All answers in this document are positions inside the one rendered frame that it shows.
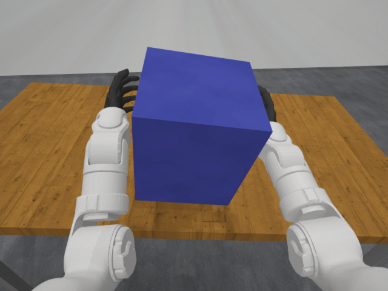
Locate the right robot hand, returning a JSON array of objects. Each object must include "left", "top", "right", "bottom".
[{"left": 258, "top": 85, "right": 277, "bottom": 122}]

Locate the left robot hand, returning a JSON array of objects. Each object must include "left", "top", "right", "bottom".
[{"left": 104, "top": 69, "right": 139, "bottom": 113}]

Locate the table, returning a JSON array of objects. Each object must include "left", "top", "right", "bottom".
[{"left": 0, "top": 82, "right": 388, "bottom": 291}]

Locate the right robot forearm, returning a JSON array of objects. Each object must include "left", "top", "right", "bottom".
[{"left": 258, "top": 121, "right": 363, "bottom": 259}]

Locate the left robot forearm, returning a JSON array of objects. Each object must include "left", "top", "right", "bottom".
[{"left": 64, "top": 107, "right": 131, "bottom": 272}]

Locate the robot right upper arm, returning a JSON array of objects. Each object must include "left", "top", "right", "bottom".
[{"left": 286, "top": 216, "right": 388, "bottom": 291}]

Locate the robot left upper arm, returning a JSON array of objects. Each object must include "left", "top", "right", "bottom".
[{"left": 32, "top": 224, "right": 136, "bottom": 291}]

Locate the carton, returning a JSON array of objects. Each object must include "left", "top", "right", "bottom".
[{"left": 132, "top": 47, "right": 273, "bottom": 206}]

